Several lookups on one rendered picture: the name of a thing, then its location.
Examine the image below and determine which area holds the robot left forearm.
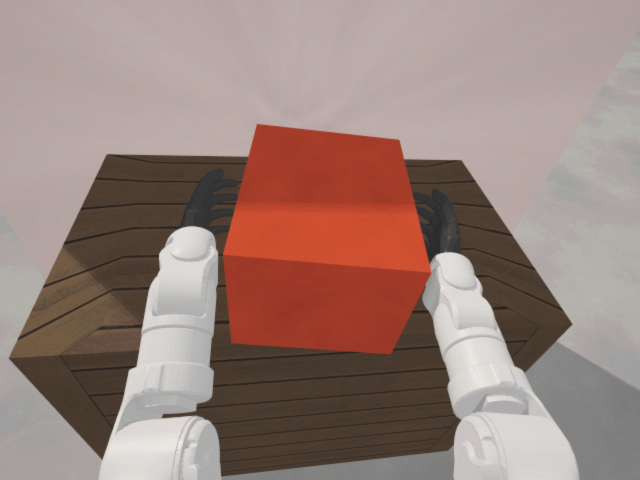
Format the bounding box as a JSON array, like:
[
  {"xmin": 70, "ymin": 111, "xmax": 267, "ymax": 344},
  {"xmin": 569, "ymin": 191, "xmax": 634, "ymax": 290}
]
[{"xmin": 99, "ymin": 226, "xmax": 218, "ymax": 480}]

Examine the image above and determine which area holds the right robot upper arm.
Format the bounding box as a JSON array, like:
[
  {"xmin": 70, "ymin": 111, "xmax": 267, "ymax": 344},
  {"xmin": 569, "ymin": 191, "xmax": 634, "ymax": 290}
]
[{"xmin": 453, "ymin": 412, "xmax": 578, "ymax": 480}]

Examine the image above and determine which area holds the robot left hand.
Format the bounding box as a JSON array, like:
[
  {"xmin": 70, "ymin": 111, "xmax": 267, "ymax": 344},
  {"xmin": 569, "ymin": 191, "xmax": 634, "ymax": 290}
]
[{"xmin": 179, "ymin": 169, "xmax": 238, "ymax": 235}]

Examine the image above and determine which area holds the pedestal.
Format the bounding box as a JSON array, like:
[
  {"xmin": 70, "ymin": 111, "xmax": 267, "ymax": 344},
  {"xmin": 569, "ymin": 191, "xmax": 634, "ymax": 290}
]
[{"xmin": 9, "ymin": 154, "xmax": 573, "ymax": 476}]

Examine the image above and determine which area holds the left robot upper arm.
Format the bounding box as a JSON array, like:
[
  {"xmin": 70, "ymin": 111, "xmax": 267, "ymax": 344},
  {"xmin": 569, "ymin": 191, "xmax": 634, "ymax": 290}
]
[{"xmin": 100, "ymin": 416, "xmax": 221, "ymax": 480}]

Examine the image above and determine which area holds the robot right forearm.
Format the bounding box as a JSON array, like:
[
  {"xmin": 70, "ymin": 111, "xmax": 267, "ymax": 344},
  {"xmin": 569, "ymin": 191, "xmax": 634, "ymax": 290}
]
[{"xmin": 422, "ymin": 252, "xmax": 579, "ymax": 480}]

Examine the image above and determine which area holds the robot right hand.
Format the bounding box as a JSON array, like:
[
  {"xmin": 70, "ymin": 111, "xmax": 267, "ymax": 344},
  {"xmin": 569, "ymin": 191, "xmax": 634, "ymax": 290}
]
[{"xmin": 412, "ymin": 188, "xmax": 462, "ymax": 264}]

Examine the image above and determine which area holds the carton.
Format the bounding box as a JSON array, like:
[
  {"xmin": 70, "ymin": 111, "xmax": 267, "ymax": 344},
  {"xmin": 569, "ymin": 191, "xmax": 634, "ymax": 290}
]
[{"xmin": 223, "ymin": 124, "xmax": 432, "ymax": 354}]

